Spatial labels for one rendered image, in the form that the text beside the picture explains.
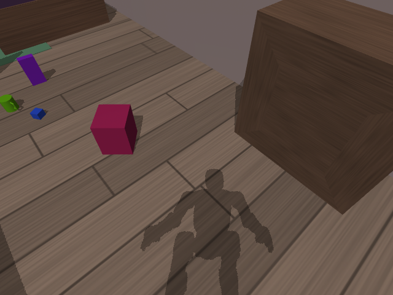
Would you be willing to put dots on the bed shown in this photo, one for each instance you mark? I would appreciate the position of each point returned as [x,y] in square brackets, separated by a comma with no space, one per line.
[26,23]

